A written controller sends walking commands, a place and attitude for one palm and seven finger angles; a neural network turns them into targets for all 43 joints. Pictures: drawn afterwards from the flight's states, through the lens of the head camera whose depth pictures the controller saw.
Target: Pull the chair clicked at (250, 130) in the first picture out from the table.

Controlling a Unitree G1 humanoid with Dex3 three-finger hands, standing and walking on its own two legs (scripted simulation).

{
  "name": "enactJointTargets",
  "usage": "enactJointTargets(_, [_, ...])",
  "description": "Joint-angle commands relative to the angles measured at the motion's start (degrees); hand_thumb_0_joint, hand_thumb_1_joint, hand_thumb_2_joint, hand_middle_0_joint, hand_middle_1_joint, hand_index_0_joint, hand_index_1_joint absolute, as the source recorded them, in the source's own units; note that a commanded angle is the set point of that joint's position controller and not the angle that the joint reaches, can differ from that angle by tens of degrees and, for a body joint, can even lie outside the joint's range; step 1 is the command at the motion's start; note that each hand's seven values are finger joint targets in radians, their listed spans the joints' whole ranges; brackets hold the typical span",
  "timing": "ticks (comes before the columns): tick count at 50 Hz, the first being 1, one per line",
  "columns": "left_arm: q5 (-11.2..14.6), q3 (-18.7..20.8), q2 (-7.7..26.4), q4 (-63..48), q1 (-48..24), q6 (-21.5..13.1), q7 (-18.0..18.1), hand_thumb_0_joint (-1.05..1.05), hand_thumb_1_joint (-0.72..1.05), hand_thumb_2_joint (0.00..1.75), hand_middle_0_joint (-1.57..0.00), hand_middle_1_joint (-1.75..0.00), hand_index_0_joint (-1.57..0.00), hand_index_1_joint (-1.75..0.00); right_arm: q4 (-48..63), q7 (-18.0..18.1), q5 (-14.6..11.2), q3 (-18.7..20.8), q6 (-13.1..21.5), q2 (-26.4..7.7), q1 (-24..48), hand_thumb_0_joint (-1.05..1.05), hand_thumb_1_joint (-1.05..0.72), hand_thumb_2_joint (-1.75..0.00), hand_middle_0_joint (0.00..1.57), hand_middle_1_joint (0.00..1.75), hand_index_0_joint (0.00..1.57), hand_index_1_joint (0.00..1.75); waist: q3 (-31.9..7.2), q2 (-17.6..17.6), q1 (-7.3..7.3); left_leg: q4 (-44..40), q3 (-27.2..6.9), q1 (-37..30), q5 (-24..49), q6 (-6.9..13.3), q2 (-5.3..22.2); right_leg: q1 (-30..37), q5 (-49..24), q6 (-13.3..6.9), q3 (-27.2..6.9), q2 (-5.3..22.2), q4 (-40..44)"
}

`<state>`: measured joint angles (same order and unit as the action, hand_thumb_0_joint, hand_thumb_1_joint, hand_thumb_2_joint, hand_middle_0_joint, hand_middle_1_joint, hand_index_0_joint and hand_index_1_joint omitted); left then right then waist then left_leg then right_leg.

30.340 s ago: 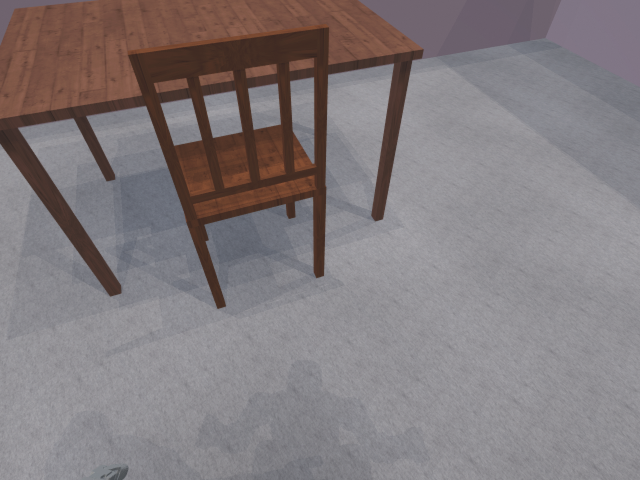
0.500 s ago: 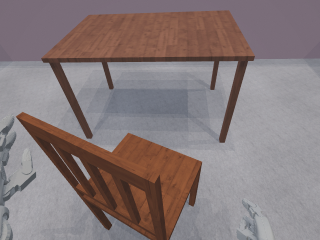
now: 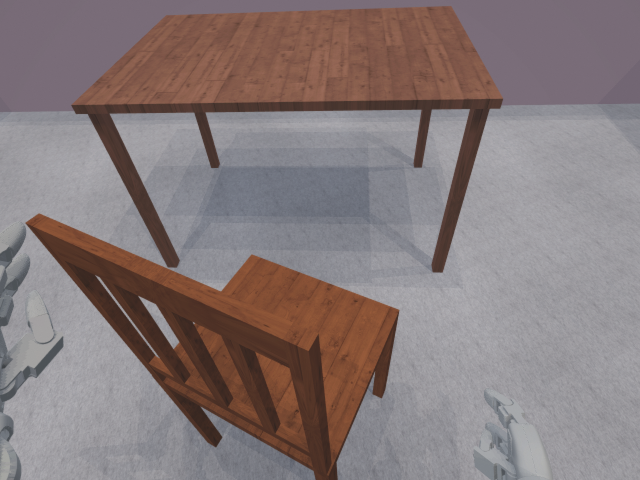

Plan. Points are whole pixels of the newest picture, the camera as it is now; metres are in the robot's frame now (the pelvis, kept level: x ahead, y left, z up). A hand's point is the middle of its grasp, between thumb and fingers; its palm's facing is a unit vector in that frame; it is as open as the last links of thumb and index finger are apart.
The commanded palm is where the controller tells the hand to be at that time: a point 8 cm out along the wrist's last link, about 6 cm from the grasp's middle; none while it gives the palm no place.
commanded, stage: step back with the hand held close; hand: left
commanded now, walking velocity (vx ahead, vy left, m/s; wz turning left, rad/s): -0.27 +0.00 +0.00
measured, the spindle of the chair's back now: (201, 359) +0.30 +0.22 -0.07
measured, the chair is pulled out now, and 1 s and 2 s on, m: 0.58 0.58 0.58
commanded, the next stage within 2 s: stop stepping back and stand still in 1.88 s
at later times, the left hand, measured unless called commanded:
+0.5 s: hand (22, 403) +0.14 +0.27 +0.16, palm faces +0.44 -0.77 -0.47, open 7.4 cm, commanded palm +0.09 +0.31 +0.18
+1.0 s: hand (4, 418) +0.13 +0.27 +0.16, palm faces +0.43 -0.76 -0.48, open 7.4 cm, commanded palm +0.06 +0.31 +0.18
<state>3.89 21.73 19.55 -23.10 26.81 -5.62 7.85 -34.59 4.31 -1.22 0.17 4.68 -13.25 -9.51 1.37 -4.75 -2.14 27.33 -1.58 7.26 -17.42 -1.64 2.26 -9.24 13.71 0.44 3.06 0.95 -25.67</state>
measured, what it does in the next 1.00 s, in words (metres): shifts its weight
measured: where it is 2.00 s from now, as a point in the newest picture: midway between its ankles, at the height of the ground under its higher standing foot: outside the picture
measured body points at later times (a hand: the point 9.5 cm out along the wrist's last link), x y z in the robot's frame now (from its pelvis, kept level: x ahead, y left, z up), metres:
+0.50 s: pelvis -0.06 +0.01 -0.01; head -0.04 +0.01 +0.44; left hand +0.11 +0.31 +0.18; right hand +0.12 -0.23 -0.09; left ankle -0.03 +0.14 -0.74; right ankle +0.00 -0.12 -0.74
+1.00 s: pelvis -0.08 +0.02 -0.01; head -0.05 +0.03 +0.43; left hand +0.10 +0.31 +0.18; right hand +0.09 -0.23 -0.10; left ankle -0.03 +0.14 -0.74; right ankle +0.00 -0.12 -0.74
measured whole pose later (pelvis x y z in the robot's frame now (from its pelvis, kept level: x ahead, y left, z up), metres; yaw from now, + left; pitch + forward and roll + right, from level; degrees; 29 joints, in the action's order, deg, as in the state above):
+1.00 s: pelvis -0.08 +0.02 -0.01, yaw +0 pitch +2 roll -1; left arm 1.8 24.9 23.9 -32.5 32.5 -10.9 11.3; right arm -35.2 4.4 0.2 0.9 4.1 -12.1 -10.8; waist 1.9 0.2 0.0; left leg 36.0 -1.1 24.1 -13.7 -0.5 1.4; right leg -24.6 8.6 1.1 2.2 1.8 -31.0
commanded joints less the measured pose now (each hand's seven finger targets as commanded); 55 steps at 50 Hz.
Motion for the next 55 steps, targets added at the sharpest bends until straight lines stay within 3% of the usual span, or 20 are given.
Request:
enactJointTargets(1, [-0.68, 6.72, 10.98, -11.31, 3.41, -4.83, 1.44, 0.0, 0.9, 0.9, -0.2, -0.3, -0.2, -0.3, 10.1, -0.04, 0.16, 2.47, 0.59, -5.93, 6.4, 0.0, -0.9, -0.9, 0.2, 0.3, 0.2, 0.3, -5.62, 2.15, 1.24, -4.34, -1.36, 4.12, 15.5, 2.91, 2.46, 2.28, -14.1, -0.98, -4.68, 5.48, 2.36])
enactJointTargets(6, [-0.74, 8.68, 13.25, -16.27, 5.54, -5.16, 2.32, 0.0, 0.9, 0.9, -0.2, -0.3, -0.2, -0.3, 11.35, 0.39, 0.11, 2.88, -0.85, -5.53, 6.83, 0.0, -0.9, -0.9, 0.2, 0.3, 0.2, 0.3, -9.82, 1.86, 1.27, -3.84, -2.01, 4.57, 24.56, 2.89, 4.14, 4.07, -19.73, -0.36, -3.21, 4.87, -1.54])
enactJointTargets(8, [-0.65, 9.82, 14.81, -17.71, 5.07, -5.15, 2.65, 0.0, 0.9, 0.9, -0.2, -0.3, -0.2, -0.3, 11.17, 0.76, -0.05, 3.04, -0.81, -5.47, 6.87, 0.0, -0.9, -0.9, 0.2, 0.3, 0.2, 0.3, -10.31, 0.53, 1.31, -3.96, -2.46, 5.26, 25.02, 2.86, 4.53, 4.01, -19.91, -0.33, -3.2, 4.96, -2.52])
enactJointTargets(10, [-0.53, 9.47, 13.97, -17.65, 6.14, -5.22, 2.86, 0.0, 0.9, 0.9, -0.2, -0.3, -0.2, -0.3, 11.33, 0.92, 0.03, 2.99, -0.67, -5.16, 6.71, 0.0, -0.9, -0.9, 0.2, 0.3, 0.2, 0.3, -10.08, 0.12, 1.17, -3.89, -2.73, 6.57, 23.98, 2.97, 4.93, 3.46, -18.56, -0.17, -3.12, 4.8, -3.05])
enactJointTargets(18, [-0.68, 9.56, 14.11, -16.6, 5.61, -4.92, 3.78, 0.0, 0.9, 0.9, -0.2, -0.3, -0.2, -0.3, 10.24, 1.33, 0.09, 3.16, 0.0, -5.18, 5.52, 0.0, -0.9, -0.9, 0.2, 0.3, 0.2, 0.3, -7.22, 1.04, 1.46, -3.38, -2.68, 13.76, 7.55, 2.99, 4.06, 0.33, -9.41, -0.74, -6.42, 5.42, -0.5])
enactJointTargets(22, [-1.05, 8.48, 13.61, -17.36, 3.52, -5.38, 4.01, 0.0, 0.9, 0.9, -0.2, -0.3, -0.2, -0.3, 10.58, 0.96, 0.35, 2.74, 0.45, -5.4, 4.52, 0.0, -0.9, -0.9, 0.2, 0.3, 0.2, 0.3, -4.93, 4.73, 1.73, -1.72, -2.44, 15.55, -3.6, 2.93, 2.26, -4.99, 3.48, -1.42, -9.27, 6.68, 4.22])
enactJointTargets(23, [-1.23, 9.37, 14.97, -17.38, 3.13, -5.42, 4.37, 0.0, 0.9, 0.9, -0.2, -0.3, -0.2, -0.3, 10.17, 1.26, 0.32, 2.9, 0.6, -5.56, 4.56, 0.0, -0.9, -0.9, 0.2, 0.3, 0.2, 0.3, -4.12, 3.67, 1.86, -1.87, -2.48, 15.6, -5.43, 3.02, 2.24, -6.11, 5.88, -1.66, -9.67, 6.93, 5.25])
enactJointTargets(26, [-1.61, 8.9, 14.36, -18.24, 2.12, -6.1, 4.57, 0.0, 0.9, 0.9, -0.2, -0.3, -0.2, -0.3, 10.74, 1.18, 0.52, 2.39, 1.31, -5.66, 4.21, 0.0, -0.9, -0.9, 0.2, 0.3, 0.2, 0.3, -3.52, 2.82, 1.8, -3.28, -3.69, 17.82, -10.16, 3.48, 2.83, -7.16, 12.48, -1.04, -8.81, 5.89, 5.2])
enactJointTargets(28, [-1.85, 10.03, 15.36, -18.65, 2.4, -6.53, 4.84, 0.0, 0.9, 0.9, -0.2, -0.3, -0.2, -0.3, 10.52, 1.42, 0.45, 2.59, 1.89, -6.15, 4.46, 0.0, -0.9, -0.9, 0.2, 0.3, 0.2, 0.3, -3.78, -0.41, 1.83, -5.62, -4.97, 19.97, -11.56, 3.99, 3.99, -4.93, 11.82, -0.72, -7.79, 4.9, 3.39])
enactJointTargets(32, [-1.91, 10.13, 14.38, -19.34, 3.55, -7.2, 4.78, 0.0, 0.9, 0.9, -0.2, -0.3, -0.2, -0.3, 10.84, 1.14, 0.39, 2.47, 3.0, -5.98, 3.97, 0.0, -0.9, -0.9, 0.2, 0.3, 0.2, 0.3, -5.78, -1.15, 1.48, -6.83, -5.79, 23.03, -9.35, 4.39, 5.16, 0.0, 4.04, -0.1, -5.78, 3.55, -1.55])
enactJointTargets(35, [-2.04, 9.95, 13.73, -19.04, 3.53, -7.43, 4.74, 0.0, 0.9, 0.9, -0.2, -0.3, -0.2, -0.3, 10.52, 1.13, 0.47, 2.61, 3.67, -5.98, 4.11, 0.0, -0.9, -0.9, 0.2, 0.3, 0.2, 0.3, -4.85, -2.91, 1.43, -7.6, -6.09, 26.95, -11.6, 4.79, 6.22, 1.81, 2.48, 0.01, -5.79, 3.28, -4.27])
enactJointTargets(37, [-2.24, 10.33, 13.77, -18.35, 3.06, -7.65, 4.75, 0.0, 0.9, 0.9, -0.2, -0.3, -0.2, -0.3, 10.3, 0.94, 0.53, 2.9, 3.77, -6.0, 3.36, 0.0, -0.9, -0.9, 0.2, 0.3, 0.2, 0.3, -4.26, -0.18, 1.44, -5.93, -5.59, 29.47, -13.21, 4.7, 5.59, 2.04, 2.83, -0.25, -7.0, 3.74, -4.11])
enactJointTargets(42, [-1.92, 10.02, 14.63, -18.92, 2.61, -7.9, 4.94, 0.0, 0.9, 0.9, -0.2, -0.3, -0.2, -0.3, 8.86, 0.31, 1.17, 3.19, 3.5, -5.79, 2.69, 0.0, -0.9, -0.9, 0.2, 0.3, 0.2, 0.3, -5.27, 7.28, 1.89, 3.29, -2.42, 20.22, -9.85, 2.88, 1.4, -8.51, 8.75, -3.16, -12.55, 8.72, 5.26])
enactJointTargets(43, [-1.9, 11.05, 15.86, -18.71, 3.26, -7.83, 5.23, 0.0, 0.9, 0.9, -0.2, -0.3, -0.2, -0.3, 8.1, 0.42, 1.19, 3.37, 3.23, -5.86, 3.04, 0.0, -0.9, -0.9, 0.2, 0.3, 0.2, 0.3, -5.78, 7.36, 1.95, 3.88, -2.61, 18.55, -8.33, 2.76, 1.39, -9.51, 8.64, -3.94, -12.68, 9.45, 6.04])
enactJointTargets(47, [-1.88, 11.83, 15.78, -20.74, 4.4, -8.74, 5.31, 0.0, 0.9, 0.9, -0.2, -0.3, -0.2, -0.3, 8.3, 0.49, 1.42, 3.12, 2.89, -5.57, 3.89, 0.0, -0.9, -0.9, 0.2, 0.3, 0.2, 0.3, -7.34, 3.81, 1.96, -0.72, -4.78, 19.2, -6.2, 3.42, 3.58, -7.38, 6.42, -2.19, -8.78, 6.9, 2.39])
enactJointTargets(49, [-2.12, 12.07, 15.26, -20.75, 5.43, -9.06, 5.26, 0.0, 0.9, 0.9, -0.2, -0.3, -0.2, -0.3, 8.87, 0.79, 1.23, 2.97, 2.95, -5.74, 4.46, 0.0, -0.9, -0.9, 0.2, 0.3, 0.2, 0.3, -7.1, -1.48, 1.93, -5.78, -7.05, 24.53, -9.21, 4.44, 6.44, -3.22, 6.15, -0.94, -6.24, 4.02, -3.11])
enactJointTargets(51, [-2.42, 12.72, 14.75, -20.84, 5.3, -9.69, 5.06, 0.0, 0.9, 0.9, -0.2, -0.3, -0.2, -0.3, 9.12, 1.07, 1.03, 3.12, 3.55, -5.78, 4.7, 0.0, -0.9, -0.9, 0.2, 0.3, 0.2, 0.3, -7.29, -5.24, 1.71, -8.43, -9.44, 31.51, -8.34, 6.1, 9.64, 3.78, -2.02, 0.03, -3.81, 1.38, -11.34])
enactJointTargets(53, [-2.23, 13.02, 15.16, -20.91, 5.86, -9.78, 4.75, 0.0, 0.9, 0.9, -0.2, -0.3, -0.2, -0.3, 8.62, 1.17, 1.03, 3.42, 4.1, -5.67, 4.2, 0.0, -0.9, -0.9, 0.2, 0.3, 0.2, 0.3, -9.08, -5.85, 1.76, -6.32, -8.95, 30.15, -1.39, 5.91, 9.63, 4.99, -8.55, -0.14, -3.96, 1.62, -13.2])
enactJointTargets(55, [-2.13, 12.69, 14.46, -22.14, 5.28, -10.58, 4.31, 0.0, 0.9, 0.9, -0.2, -0.3, -0.2, -0.3, 8.7, 1.08, 1.18, 3.28, 5.02, -5.29, 3.92, 0.0, -0.9, -0.9, 0.2, 0.3, 0.2, 0.3, -7.98, -6.44, 1.81, -5.58, -8.86, 32.43, -2.13, 6.33, 10.17, 5.41, -9.2, -0.2, -4.31, 1.61, -15.0])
